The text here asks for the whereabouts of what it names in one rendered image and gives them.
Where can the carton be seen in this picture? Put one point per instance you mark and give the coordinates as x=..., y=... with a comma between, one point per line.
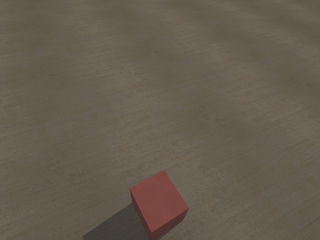
x=158, y=204

